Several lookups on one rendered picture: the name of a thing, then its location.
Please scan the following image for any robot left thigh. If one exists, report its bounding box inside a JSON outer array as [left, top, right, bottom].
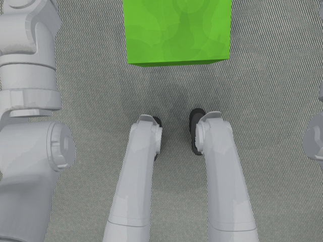
[[102, 120, 162, 242]]

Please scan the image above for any left robot foot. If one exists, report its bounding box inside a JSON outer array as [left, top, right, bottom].
[[153, 116, 162, 161]]

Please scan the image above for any left robot forearm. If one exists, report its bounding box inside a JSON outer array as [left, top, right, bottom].
[[0, 0, 62, 171]]

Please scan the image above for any carton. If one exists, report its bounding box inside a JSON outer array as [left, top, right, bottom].
[[122, 0, 232, 67]]

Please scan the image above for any right robot upper arm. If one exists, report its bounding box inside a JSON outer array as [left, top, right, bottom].
[[302, 111, 323, 171]]

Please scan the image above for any left robot upper arm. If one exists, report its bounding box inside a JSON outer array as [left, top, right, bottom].
[[0, 120, 76, 242]]

